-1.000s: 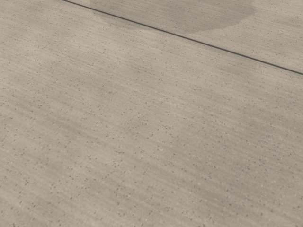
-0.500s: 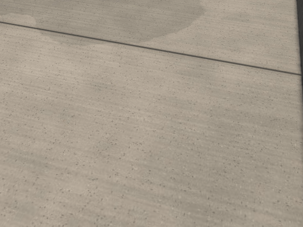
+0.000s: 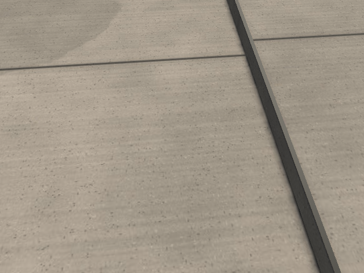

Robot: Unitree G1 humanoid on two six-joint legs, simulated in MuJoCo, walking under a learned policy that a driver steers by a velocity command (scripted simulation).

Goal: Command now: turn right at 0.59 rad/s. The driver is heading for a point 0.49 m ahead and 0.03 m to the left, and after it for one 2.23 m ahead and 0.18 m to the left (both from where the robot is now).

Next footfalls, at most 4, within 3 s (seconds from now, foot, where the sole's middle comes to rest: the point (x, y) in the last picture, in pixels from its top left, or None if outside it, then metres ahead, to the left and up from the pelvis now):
0.06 right None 0.02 -0.10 -0.78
0.58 left None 0.25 0.05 -0.78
1.06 right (242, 258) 0.50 -0.20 -0.78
1.58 left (183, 191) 0.78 0.00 -0.78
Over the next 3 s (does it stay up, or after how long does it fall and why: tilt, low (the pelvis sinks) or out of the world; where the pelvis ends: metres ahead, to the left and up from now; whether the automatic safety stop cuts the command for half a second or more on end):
stays up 1.34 0.21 0.01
